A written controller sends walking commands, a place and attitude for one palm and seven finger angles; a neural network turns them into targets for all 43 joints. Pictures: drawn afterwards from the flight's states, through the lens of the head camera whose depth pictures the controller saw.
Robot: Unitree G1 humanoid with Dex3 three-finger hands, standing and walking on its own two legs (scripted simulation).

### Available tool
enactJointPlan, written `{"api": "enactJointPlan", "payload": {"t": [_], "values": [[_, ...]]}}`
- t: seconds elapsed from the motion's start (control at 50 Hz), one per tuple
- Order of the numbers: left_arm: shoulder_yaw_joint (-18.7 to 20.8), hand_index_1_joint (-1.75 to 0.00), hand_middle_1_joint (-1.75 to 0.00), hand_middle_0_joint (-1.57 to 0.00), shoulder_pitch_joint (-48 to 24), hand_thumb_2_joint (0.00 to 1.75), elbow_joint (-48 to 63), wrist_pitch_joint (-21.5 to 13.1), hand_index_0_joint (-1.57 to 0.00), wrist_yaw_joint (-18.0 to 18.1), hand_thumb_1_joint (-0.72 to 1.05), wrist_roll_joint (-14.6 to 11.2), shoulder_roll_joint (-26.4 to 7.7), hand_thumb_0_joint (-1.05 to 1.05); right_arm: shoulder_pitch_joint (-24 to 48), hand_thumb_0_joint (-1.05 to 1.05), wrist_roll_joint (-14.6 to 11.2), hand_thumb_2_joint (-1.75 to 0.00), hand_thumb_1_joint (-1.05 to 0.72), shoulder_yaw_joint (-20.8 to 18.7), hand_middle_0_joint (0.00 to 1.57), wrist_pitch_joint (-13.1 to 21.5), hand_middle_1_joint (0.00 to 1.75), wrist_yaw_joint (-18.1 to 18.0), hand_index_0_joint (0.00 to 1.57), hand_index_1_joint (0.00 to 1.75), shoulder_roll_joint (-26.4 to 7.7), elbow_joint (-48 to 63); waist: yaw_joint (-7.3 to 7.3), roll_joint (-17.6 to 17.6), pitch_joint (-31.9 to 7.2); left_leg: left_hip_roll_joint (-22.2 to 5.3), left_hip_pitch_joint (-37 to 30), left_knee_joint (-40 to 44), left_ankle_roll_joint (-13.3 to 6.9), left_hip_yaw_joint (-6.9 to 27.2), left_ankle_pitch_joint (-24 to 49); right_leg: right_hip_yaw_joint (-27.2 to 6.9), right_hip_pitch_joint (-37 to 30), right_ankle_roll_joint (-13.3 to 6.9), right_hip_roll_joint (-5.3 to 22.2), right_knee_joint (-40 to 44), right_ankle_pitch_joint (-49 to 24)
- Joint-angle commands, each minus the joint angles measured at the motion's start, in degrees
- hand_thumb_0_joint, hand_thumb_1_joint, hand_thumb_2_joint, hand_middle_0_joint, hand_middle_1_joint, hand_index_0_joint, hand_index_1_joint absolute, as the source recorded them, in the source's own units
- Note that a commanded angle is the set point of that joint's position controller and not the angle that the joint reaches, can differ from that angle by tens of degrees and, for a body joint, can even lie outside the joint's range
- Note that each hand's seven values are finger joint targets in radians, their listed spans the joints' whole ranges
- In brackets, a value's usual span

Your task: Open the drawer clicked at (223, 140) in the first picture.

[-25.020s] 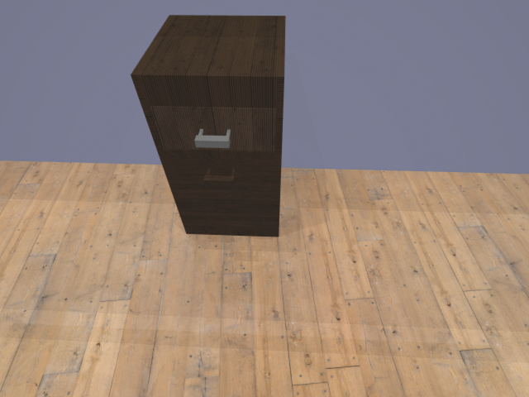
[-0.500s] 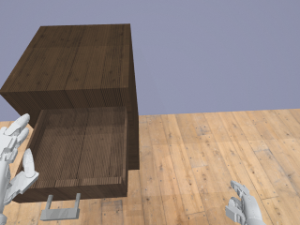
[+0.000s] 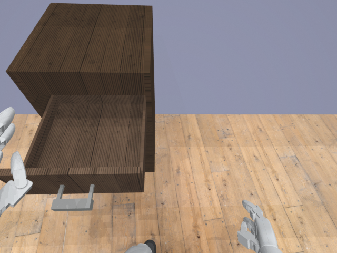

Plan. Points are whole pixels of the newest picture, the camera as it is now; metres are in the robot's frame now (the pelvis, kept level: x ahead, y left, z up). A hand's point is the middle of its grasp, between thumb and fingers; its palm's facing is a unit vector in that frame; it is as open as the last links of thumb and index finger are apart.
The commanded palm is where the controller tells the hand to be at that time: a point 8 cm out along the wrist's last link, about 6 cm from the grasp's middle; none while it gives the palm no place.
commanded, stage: step back with the hand held close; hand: left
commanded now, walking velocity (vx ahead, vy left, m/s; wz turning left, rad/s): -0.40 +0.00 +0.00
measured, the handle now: (75, 196) +0.27 +0.29 -0.15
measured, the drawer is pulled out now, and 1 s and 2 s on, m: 0.29 0.29 0.29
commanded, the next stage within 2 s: stop stepping back and stand still in 0.36 s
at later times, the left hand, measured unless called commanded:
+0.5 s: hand out of the picture +0.09 +0.19 +0.16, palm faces +0.28 -0.84 -0.47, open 7.4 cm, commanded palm +0.02 +0.25 +0.18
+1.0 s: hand out of the picture +0.00 +0.16 +0.17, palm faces +0.34 -0.81 -0.49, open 7.4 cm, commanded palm -0.07 +0.22 +0.18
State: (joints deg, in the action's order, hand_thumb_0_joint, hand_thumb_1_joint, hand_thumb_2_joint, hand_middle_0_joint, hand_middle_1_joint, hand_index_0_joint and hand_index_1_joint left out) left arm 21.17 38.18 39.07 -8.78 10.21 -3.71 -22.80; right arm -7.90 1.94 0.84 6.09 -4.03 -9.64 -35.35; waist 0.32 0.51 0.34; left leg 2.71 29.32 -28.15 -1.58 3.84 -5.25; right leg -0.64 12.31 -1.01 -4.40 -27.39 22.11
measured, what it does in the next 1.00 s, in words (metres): walks backwards: left foot, then right foot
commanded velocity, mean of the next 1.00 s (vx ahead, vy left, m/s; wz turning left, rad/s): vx -0.06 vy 0.04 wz -0.01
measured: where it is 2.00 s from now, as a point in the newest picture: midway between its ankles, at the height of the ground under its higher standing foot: outside the picture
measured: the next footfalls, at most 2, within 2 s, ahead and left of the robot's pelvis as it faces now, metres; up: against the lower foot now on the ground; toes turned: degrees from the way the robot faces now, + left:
left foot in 0.36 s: -0.02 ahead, +0.10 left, +0.00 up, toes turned +3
right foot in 0.62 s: -0.11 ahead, -0.14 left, +0.00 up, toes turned -2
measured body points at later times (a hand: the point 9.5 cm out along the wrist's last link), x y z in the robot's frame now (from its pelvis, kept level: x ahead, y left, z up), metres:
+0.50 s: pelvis -0.11 -0.03 +0.00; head -0.06 -0.01 +0.45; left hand +0.07 +0.24 +0.19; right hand +0.10 -0.26 -0.06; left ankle -0.06 +0.10 -0.73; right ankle -0.11 -0.12 -0.70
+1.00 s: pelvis -0.19 -0.07 +0.01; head -0.16 -0.06 +0.45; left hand -0.02 +0.20 +0.20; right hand -0.06 -0.34 -0.08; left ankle -0.24 +0.05 -0.73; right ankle -0.15 -0.15 -0.73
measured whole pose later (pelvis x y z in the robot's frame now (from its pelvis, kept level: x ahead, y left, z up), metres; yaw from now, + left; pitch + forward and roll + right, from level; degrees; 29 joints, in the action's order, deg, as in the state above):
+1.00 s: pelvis -0.19 -0.07 +0.01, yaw +3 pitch +2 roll +1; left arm 20.8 38.6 36.1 -13.7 9.7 -0.7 -23.5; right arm -16.3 -0.1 -3.9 6.5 -3.8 -14.6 -35.6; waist -3.3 2.9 0.4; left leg 0.6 8.9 -24.3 -1.8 -2.5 -16.7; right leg 5.0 19.9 -1.4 0.7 -32.8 15.3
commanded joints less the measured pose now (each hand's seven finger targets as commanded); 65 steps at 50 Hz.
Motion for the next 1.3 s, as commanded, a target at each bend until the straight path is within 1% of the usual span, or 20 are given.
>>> {"api": "enactJointPlan", "payload": {"t": [0.0, 0.04, 0.12, 0.26, 0.32, 0.36, 0.44, 0.58, 0.6, 0.64, 0.68, 0.76, 0.84, 0.88, 0.94, 1.0, 1.06, 1.1, 1.14, 1.28], "values": [[6.51, -0.3, -0.3, -0.2, 1.96, 0.9, 12.27, -4.47, -0.2, -0.64, 0.9, -0.35, -7.95, 0.0, 2.76, 0.0, -1.21, -0.9, -0.9, -4.2, 0.2, 2.3, 0.3, 0.32, 0.2, 0.3, -9.92, 7.31, -0.52, -9.82, -17.67, -11.56, -23.1, 0.65, -3.09, 8.93, 18.64, -0.38, 1.59, 1.93, 1.37, 5.59, -5.07], [8.04, -0.3, -0.3, -0.2, 4.05, 0.9, 10.87, -4.89, -0.2, -1.66, 0.9, -1.1, -8.89, 0.0, 4.13, 0.0, -2.49, -0.9, -0.9, -4.57, 0.2, 1.43, 0.3, 0.62, 0.2, 0.3, -9.52, 9.15, -0.13, -5.91, -16.09, -8.78, -18.51, -2.74, -1.66, 5.67, 7.18, -0.68, 1.02, 1.88, 3.9, 7.9, -12.87], [9.32, -0.3, -0.3, -0.2, 3.26, 0.9, 4.49, -6.04, -0.2, -1.94, 0.9, -1.13, -9.71, 0.0, 8.1, 0.0, -4.67, -0.9, -0.9, -5.44, 0.2, -0.83, 0.3, 0.68, 0.2, 0.3, -8.22, 10.28, -0.26, 8.63, -4.31, 0.22, -1.86, -31.93, 2.49, 0.21, -20.11, -14.99, 7.14, -4.68, 22.15, 11.54, -33.22], [5.36, -0.3, -0.3, -0.2, -5.34, 0.9, 3.28, -5.7, -0.2, -1.06, 0.9, 0.84, -8.84, 0.0, 7.99, 0.0, -3.33, -0.9, -0.9, -2.94, 0.2, -2.92, 0.3, -1.54, 0.2, 0.3, -6.99, 10.64, -1.33, 5.05, -1.65, -1.89, -1.92, -5.56, 1.49, -4.7, -17.4, -6.76, -6.69, -0.81, 14.44, 2.24, -60.28], [4.47, -0.3, -0.3, -0.2, -5.73, 0.9, 10.11, -6.73, -0.2, -0.65, 0.9, 0.42, -9.43, 0.0, 3.78, 0.0, -3.49, -0.9, -0.9, -3.93, 0.2, -3.05, 0.3, -0.86, 0.2, 0.3, -8.72, 10.63, -1.51, -2.84, -8.17, -8.26, -17.19, 9.3, -1.14, -1.83, 18.86, -1.68, -4.93, 5.38, 7.58, -5.0, -48.09], [6.0, -0.3, -0.3, -0.2, -3.61, 0.9, 13.31, -7.32, -0.2, -0.48, 0.9, 0.98, -10.62, 0.0, 1.65, 0.0, -3.78, -0.9, -0.9, -5.53, 0.2, -1.07, 0.3, 0.67, 0.2, 0.3, -8.16, 10.49, -0.7, -10.88, -14.38, -20.25, -34.53, 1.72, -5.91, 6.86, 42.92, -2.7, 14.1, 5.08, 4.78, -14.73, -5.86], [8.7, -0.3, -0.3, -0.2, 0.27, 0.9, 18.17, -6.21, -0.2, -1.13, 0.9, -0.84, -9.86, 0.0, 2.65, 0.0, -1.89, -0.9, -0.9, -5.09, 0.2, 2.44, 0.3, 1.95, 0.2, 0.3, -8.47, 9.97, -0.25, -14.58, -12.01, -20.8, -20.29, 7.06, -8.28, 4.32, 31.62, -2.38, 12.3, 2.25, 2.54, -29.08, 7.14], [8.89, -0.3, -0.3, -0.2, 3.86, 0.9, 8.04, -3.24, -0.2, -0.37, 0.9, -0.05, -7.24, 0.0, 3.03, 0.0, -3.41, -0.9, -0.9, -3.92, 0.2, 1.29, 0.3, 1.78, 0.2, 0.3, -9.14, 11.75, -0.46, -7.38, -3.11, -9.02, 1.81, 3.46, -0.75, -4.33, -30.39, 5.59, -8.16, 2.27, 2.79, 0.5, -2.45], [8.97, -0.3, -0.3, -0.2, 2.53, 0.9, 5.91, -3.27, -0.2, -0.59, 0.9, 0.43, -7.94, 0.0, 3.03, 0.0, -3.42, -0.9, -0.9, -4.06, 0.2, 0.69, 0.3, 1.77, 0.2, 0.3, -8.72, 11.38, -0.63, 0.49, -1.25, -5.33, 1.61, -5.55, 0.83, -7.4, -29.86, 1.21, -4.62, 0.96, 6.28, 6.5, -0.12], [7.56, -0.3, -0.3, -0.2, -3.37, 0.9, 4.88, -2.79, -0.2, -0.62, 0.9, 0.46, -8.7, 0.0, 2.58, 0.0, -4.01, -0.9, -0.9, -4.67, 0.2, -0.1, 0.3, 1.69, 0.2, 0.3, -8.47, 11.13, -1.04, 18.49, 0.9, -0.8, 0.65, -35.84, 2.12, -3.66, -24.05, -27.59, 12.92, -6.76, 24.53, 23.3, 24.55], [5.33, -0.3, -0.3, -0.2, -3.64, 0.9, 2.73, -3.34, -0.2, -2.07, 0.9, 0.61, -6.03, 0.0, 0.7, 0.0, -3.15, -0.9, -0.9, -5.07, 0.2, -0.12, 0.3, 1.86, 0.2, 0.3, -9.14, 8.43, -3.13, 12.42, 2.51, -1.8, -0.73, -44.64, 1.66, -0.1, -13.54, -20.34, 17.58, -3.78, 21.84, 20.31, 15.63], [4.12, -0.3, -0.3, -0.2, -6.0, 0.9, 3.82, -5.98, -0.2, -1.47, 0.9, 1.55, -7.22, 0.0, 3.3, 0.0, -2.61, -0.9, -0.9, -3.72, 0.2, -0.02, 0.3, 0.84, 0.2, 0.3, -7.88, 9.05, -2.79, 4.23, -0.29, -3.31, -1.93, -25.98, 0.91, -4.28, -12.73, -8.28, 7.74, -3.76, 18.05, 17.59, 9.74], [5.43, -0.3, -0.3, -0.2, -2.95, 0.9, 7.17, -7.45, -0.2, 0.66, 0.9, 3.1, -8.1, 0.0, 1.36, 0.0, -2.07, -0.9, -0.9, -4.41, 0.2, 2.8, 0.3, 0.28, 0.2, 0.3, -8.28, 8.93, -0.48, 8.39, -5.48, -2.09, -10.02, -3.27, -2.0, -7.61, -20.49, -12.77, -1.76, -3.52, 19.83, 18.12, 9.48], [6.46, -0.3, -0.3, -0.2, -0.03, 0.9, 9.44, -7.91, -0.2, 1.13, 0.9, 2.89, -8.66, 0.0, -0.58, 0.0, -2.05, -0.9, -0.9, -4.35, 0.2, 3.7, 0.3, 0.28, 0.2, 0.3, -8.43, 8.77, -1.37, 3.33, -7.42, -1.88, -16.19, 10.11, -2.97, -7.8, -16.48, -8.89, -4.74, -2.78, 17.04, 11.85, 4.08], [8.03, -0.3, -0.3, -0.2, 1.03, 0.9, 11.43, -9.2, -0.2, 0.86, 0.9, 2.67, -9.31, 0.0, -1.05, 0.0, -1.7, -0.9, -0.9, -5.1, 0.2, 4.19, 0.3, 0.64, 0.2, 0.3, -9.66, 10.18, -0.96, -15.95, -5.05, -14.9, -23.56, 12.75, -7.38, 9.0, -2.81, 3.81, 5.82, 1.29, 5.32, -11.57, -5.16], [9.46, -0.3, -0.3, -0.2, 3.38, 0.9, 9.28, -8.0, -0.2, 0.28, 0.9, 1.94, -9.6, 0.0, -1.4, 0.0, -2.38, -0.9, -0.9, -4.53, 0.2, 4.15, 0.3, 1.1, 0.2, 0.3, -7.74, 8.67, -1.72, -14.94, -1.45, -16.26, -19.91, 10.08, -7.0, 6.95, 5.76, 4.71, 10.29, 0.88, 5.5, -12.76, 4.95], [7.95, -0.3, -0.3, -0.2, 1.75, 0.9, 5.68, -7.16, -0.2, -0.28, 0.9, 1.37, -7.38, 0.0, -0.55, 0.0, -2.97, -0.9, -0.9, -4.45, 0.2, 3.45, 0.3, 1.39, 0.2, 0.3, -9.51, 7.88, -1.64, -6.5, 1.73, -12.6, -12.75, 2.81, -4.09, 0.11, 8.23, 5.7, -3.05, 1.16, 4.45, 2.87, -11.03], [7.69, -0.3, -0.3, -0.2, 1.03, 0.9, 1.29, -7.09, -0.2, -0.59, 0.9, 1.28, -7.15, 0.0, -0.56, 0.0, -3.11, -0.9, -0.9, -4.66, 0.2, 2.66, 0.3, 1.55, 0.2, 0.3, -9.83, 7.65, -1.74, 3.35, -0.94, -7.64, -5.21, -4.94, -1.92, -2.46, -1.37, -3.4, -14.43, -0.17, 9.49, 6.1, -23.15], [6.46, -0.3, -0.3, -0.2, -0.65, 0.9, -0.26, -7.42, -0.2, -0.88, 0.9, 1.25, -5.74, 0.0, -1.73, 0.0, -4.21, -0.9, -0.9, -6.17, 0.2, 1.53, 0.3, 2.21, 0.2, 0.3, -9.85, 8.72, -2.11, 13.38, -3.01, -1.84, -4.3, -17.92, 0.24, -3.87, -21.31, -22.17, -8.96, -2.05, 20.8, 16.52, -12.32], [3.39, -0.3, -0.3, -0.2, -5.94, 0.9, 6.75, -6.92, -0.2, 0.41, 0.9, 2.52, -5.99, 0.0, 1.75, 0.0, -2.42, -0.9, -0.9, -2.54, 0.2, 0.19, 0.3, 1.15, 0.2, 0.3, -6.97, 8.94, -1.84, 4.1, -2.92, -2.41, -16.91, -0.36, -0.87, -5.66, -11.44, -6.81, -0.91, -3.42, 15.12, 15.42, -4.34]]}}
